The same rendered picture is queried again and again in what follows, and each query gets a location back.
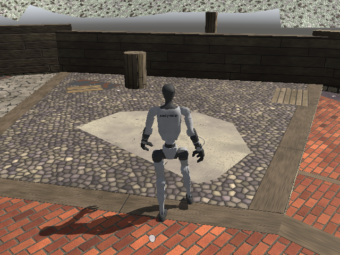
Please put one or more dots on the right robot foot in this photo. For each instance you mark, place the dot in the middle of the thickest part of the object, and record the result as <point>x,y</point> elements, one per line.
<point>189,200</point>

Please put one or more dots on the robot right forearm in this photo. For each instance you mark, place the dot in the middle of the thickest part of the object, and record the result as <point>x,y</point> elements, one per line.
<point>196,141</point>

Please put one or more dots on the robot left upper arm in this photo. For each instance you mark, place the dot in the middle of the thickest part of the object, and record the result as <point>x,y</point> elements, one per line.
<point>150,119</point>

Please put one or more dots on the robot left forearm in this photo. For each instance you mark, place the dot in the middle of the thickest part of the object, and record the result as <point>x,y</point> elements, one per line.
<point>145,137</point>

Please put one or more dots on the robot right upper arm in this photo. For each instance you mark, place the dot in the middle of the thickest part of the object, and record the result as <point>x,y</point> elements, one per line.
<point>188,120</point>

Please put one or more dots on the right robot hand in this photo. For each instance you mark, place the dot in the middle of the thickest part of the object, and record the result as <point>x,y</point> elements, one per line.
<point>200,154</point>

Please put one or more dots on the humanoid robot head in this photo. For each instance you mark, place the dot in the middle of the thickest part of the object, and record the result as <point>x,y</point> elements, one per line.
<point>168,91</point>

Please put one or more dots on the left robot hand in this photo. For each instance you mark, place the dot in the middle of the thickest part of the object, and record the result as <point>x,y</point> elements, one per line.
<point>145,148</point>

